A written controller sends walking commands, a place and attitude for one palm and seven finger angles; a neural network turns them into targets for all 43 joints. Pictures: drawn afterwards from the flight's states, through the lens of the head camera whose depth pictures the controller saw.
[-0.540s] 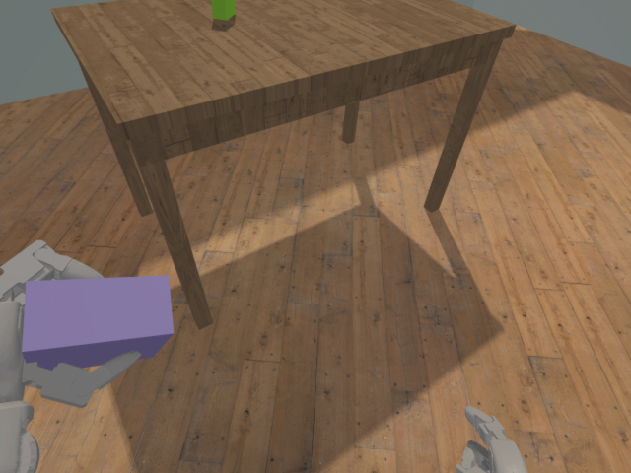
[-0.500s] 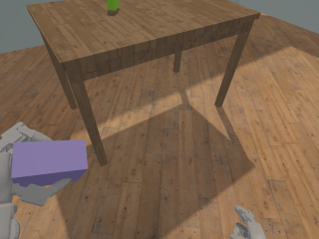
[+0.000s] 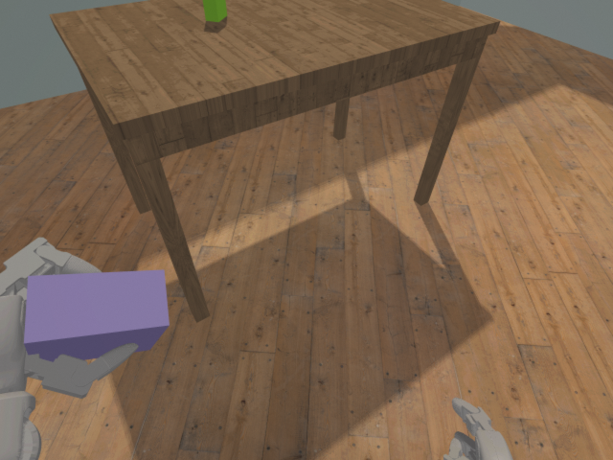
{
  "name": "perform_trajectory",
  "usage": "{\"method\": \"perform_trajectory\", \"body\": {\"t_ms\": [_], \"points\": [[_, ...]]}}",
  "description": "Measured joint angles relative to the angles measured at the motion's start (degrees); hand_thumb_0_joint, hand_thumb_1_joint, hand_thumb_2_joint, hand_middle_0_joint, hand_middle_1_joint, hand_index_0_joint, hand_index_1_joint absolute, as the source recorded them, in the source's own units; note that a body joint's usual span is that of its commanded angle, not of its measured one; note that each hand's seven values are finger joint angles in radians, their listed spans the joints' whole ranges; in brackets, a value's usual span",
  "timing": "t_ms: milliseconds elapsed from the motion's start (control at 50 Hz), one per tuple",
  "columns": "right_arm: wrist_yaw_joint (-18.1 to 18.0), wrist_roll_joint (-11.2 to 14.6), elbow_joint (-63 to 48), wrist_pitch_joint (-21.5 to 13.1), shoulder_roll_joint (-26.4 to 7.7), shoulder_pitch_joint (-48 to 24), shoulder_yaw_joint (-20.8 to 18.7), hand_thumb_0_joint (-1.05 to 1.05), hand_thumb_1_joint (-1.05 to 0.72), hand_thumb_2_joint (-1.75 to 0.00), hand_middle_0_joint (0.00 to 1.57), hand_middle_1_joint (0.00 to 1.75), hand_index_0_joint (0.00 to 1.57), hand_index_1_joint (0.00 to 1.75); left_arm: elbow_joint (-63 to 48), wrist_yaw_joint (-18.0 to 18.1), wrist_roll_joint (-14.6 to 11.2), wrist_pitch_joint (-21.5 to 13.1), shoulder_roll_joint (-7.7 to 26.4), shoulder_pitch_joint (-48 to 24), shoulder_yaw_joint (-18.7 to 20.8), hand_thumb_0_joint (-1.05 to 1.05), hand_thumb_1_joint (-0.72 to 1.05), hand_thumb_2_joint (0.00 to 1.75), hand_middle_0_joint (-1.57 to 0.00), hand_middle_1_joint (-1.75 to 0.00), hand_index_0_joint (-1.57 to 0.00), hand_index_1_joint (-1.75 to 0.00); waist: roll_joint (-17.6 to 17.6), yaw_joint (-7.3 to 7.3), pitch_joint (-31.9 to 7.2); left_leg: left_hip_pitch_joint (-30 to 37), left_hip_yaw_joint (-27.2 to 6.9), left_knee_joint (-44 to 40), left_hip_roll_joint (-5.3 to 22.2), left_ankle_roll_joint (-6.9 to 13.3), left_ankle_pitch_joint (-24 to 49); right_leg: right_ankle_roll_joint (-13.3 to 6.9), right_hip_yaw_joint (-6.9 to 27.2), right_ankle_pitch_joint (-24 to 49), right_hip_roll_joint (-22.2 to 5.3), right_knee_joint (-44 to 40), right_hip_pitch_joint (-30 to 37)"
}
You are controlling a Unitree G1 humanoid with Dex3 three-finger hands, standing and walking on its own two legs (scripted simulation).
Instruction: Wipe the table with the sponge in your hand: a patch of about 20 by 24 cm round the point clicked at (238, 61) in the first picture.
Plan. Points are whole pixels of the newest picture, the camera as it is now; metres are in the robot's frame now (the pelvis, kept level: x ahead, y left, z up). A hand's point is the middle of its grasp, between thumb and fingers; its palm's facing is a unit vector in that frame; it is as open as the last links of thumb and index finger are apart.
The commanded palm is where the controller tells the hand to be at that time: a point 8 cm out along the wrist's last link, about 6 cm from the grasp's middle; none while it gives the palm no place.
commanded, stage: walk to a spot facing it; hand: left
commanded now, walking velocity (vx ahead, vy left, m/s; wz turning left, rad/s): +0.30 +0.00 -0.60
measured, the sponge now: (117, 316) +0.22 +0.21 +0.14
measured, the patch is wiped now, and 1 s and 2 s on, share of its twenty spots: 0.00 0.00 0.00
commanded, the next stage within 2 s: turn to face it in 1.26 s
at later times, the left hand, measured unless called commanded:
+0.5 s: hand (225, 243) +0.32 +0.12 +0.15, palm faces +0.18 -0.88 -0.44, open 9.9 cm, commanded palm +0.27 +0.18 +0.18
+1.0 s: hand (309, 140) +0.49 +0.03 +0.18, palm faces +0.04 -0.90 -0.44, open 9.9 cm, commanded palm +0.45 +0.10 +0.18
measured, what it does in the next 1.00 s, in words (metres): walks ahead, turning right: left foot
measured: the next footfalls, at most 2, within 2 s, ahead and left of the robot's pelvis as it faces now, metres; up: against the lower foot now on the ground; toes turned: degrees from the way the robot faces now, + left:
left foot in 0.78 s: +0.28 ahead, +0.03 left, +0.00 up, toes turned -7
right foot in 1.18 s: +0.27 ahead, -0.30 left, +0.00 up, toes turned -36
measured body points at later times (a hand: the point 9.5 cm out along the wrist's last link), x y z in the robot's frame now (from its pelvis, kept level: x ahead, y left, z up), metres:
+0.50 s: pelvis +0.06 -0.06 +0.00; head +0.08 -0.07 +0.45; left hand +0.30 +0.17 +0.18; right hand +0.16 -0.32 -0.11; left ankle +0.07 +0.09 -0.64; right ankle +0.03 -0.10 -0.74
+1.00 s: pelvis +0.19 -0.09 +0.00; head +0.21 -0.10 +0.45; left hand +0.48 +0.08 +0.21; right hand +0.27 -0.34 -0.09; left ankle +0.24 +0.03 -0.74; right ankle +0.17 -0.20 -0.67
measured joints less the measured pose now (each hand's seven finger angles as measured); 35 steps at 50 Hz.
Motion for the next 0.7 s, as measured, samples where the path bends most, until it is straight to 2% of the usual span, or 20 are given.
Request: {"method": "perform_trajectory", "body": {"t_ms": [80,160,240,300,320,340,380,420,480,540,600,700], "points": [[0.00,-0.28,-0.23,0.45,-0.11,-0.07,-0.11,0.02,-0.90,-0.90,0.21,0.30,0.20,0.30,0.16,0.12,0.13,0.14,-0.04,0.50,0.20,-0.01,-0.47,0.98,-0.76,-1.33,-0.76,-1.33,-0.19,0.57,-0.72,-0.44,1.27,1.41,0.52,0.19,-1.61,-0.35,1.11,-1.47,0.41,2.06,-1.26],[-0.44,-0.55,-0.66,0.61,-0.03,0.30,-0.26,0.02,-0.90,-0.90,0.21,0.30,0.20,0.30,0.62,0.36,0.42,0.43,-0.53,-0.11,0.69,-0.01,-0.47,0.98,-0.76,-1.33,-0.76,-1.33,-0.08,0.88,-1.59,-0.84,2.63,2.88,1.57,0.39,-3.86,-0.92,2.00,-9.73,1.22,6.66,-3.27],[-0.32,-0.80,-0.66,-0.14,1.10,0.21,-0.33,0.02,-0.90,-0.90,0.21,0.30,0.20,0.30,1.38,0.31,0.55,0.15,0.11,-1.63,1.99,-0.01,-0.47,0.98,-0.76,-1.33,-0.76,-1.33,-0.02,1.18,-0.89,-0.37,3.95,4.72,3.46,-0.76,-4.47,-0.26,-0.78,-14.92,1.25,13.95,-4.86],[0.58,-0.83,-0.95,-0.56,1.59,0.70,-0.08,0.01,-0.90,-0.90,0.21,0.30,0.20,0.30,1.63,0.02,0.55,0.31,0.15,-1.75,2.21,-0.01,-0.47,0.98,-0.76,-1.33,-0.76,-1.33,0.41,1.52,-1.14,-0.11,5.45,6.94,5.33,-2.14,-7.01,-0.16,-3.73,-15.59,0.98,12.25,-2.72],[0.88,-0.81,-1.10,-0.74,1.40,0.77,-0.07,0.01,-0.90,-0.90,0.21,0.30,0.20,0.30,1.54,-0.13,0.63,0.25,-0.01,-1.99,1.94,-0.01,-0.47,0.98,-0.76,-1.33,-0.76,-1.33,1.14,1.53,-0.99,-0.54,5.57,8.72,6.30,-2.40,-8.26,-1.29,-4.44,-12.27,1.45,10.93,-2.19],[1.19,-0.70,-1.02,-0.77,1.16,0.78,-0.19,0.01,-0.90,-0.90,0.21,0.30,0.20,0.30,1.34,-0.33,0.79,0.19,-0.09,-2.43,1.41,-0.01,-0.47,0.98,-0.76,-1.33,-0.76,-1.33,1.77,1.27,-0.73,-1.53,5.39,11.74,6.98,-1.74,-10.57,-2.84,-4.92,-9.12,2.02,10.99,-2.21],[1.59,-0.42,0.64,-0.34,0.75,0.41,-0.51,0.01,-0.90,-0.90,0.21,0.30,0.20,0.30,1.20,-0.72,0.72,0.07,-0.43,-3.87,-0.32,-0.01,-0.47,0.98,-0.76,-1.33,-0.76,-1.33,1.34,0.81,-0.27,-5.69,3.64,23.37,5.41,-1.63,-15.47,-5.22,-5.11,-9.98,2.11,12.29,-2.26],[1.76,-0.43,2.12,0.46,0.26,-0.18,-0.63,0.02,-0.90,-0.90,0.21,0.30,0.20,0.30,1.03,-1.07,0.50,-0.57,-1.07,-3.90,-1.23,-0.01,-0.47,0.98,-0.76,-1.33,-0.76,-1.33,0.34,0.70,0.22,-9.46,2.95,33.40,3.83,-2.05,-14.50,-6.09,-4.10,-10.68,2.33,10.46,-0.96],[1.65,-0.65,1.83,1.60,-0.43,-0.86,-0.89,0.02,-0.90,-0.90,0.21,0.30,0.20,0.30,-0.16,-1.38,0.26,-2.25,-0.42,-0.45,-0.26,-0.01,-0.47,0.98,-0.76,-1.33,-0.76,-1.33,-0.44,-0.28,0.88,-13.95,3.09,39.68,3.30,-2.73,-10.64,-6.12,-1.83,-8.43,3.23,5.24,1.28],[1.50,-0.63,0.72,2.21,-0.94,-0.83,-1.72,0.02,-0.90,-0.90,0.21,0.30,0.20,0.30,-1.39,-1.46,0.12,-3.46,1.99,2.12,1.55,-0.01,-0.47,0.98,-0.76,-1.33,-0.77,-1.33,-1.18,-1.09,1.45,-16.62,3.84,36.49,3.61,-2.86,-7.61,-6.52,0.03,-6.69,3.70,0.69,3.28],[1.50,-0.42,-0.16,2.38,-1.69,-0.44,-2.50,0.02,-0.91,-0.90,0.20,0.30,0.20,0.30,-2.34,-1.02,-0.17,-4.25,3.82,2.73,3.30,-0.01,-0.47,0.98,-0.76,-1.33,-0.77,-1.33,-1.51,-1.11,1.81,-16.86,4.90,27.78,4.07,-2.44,-5.57,-6.52,1.63,-6.25,4.00,-1.83,4.86],[1.74,0.17,-0.92,2.18,-2.36,0.71,-2.96,0.02,-0.91,-0.90,0.20,0.30,0.20,0.30,-3.67,-0.53,-0.73,-4.16,3.88,2.04,3.95,-0.01,-0.47,0.98,-0.76,-1.33,-0.77,-1.33,-1.90,-0.59,1.23,-12.88,7.62,13.40,3.58,-0.96,-4.65,-6.19,3.78,-8.73,4.32,-1.96,7.50]]}}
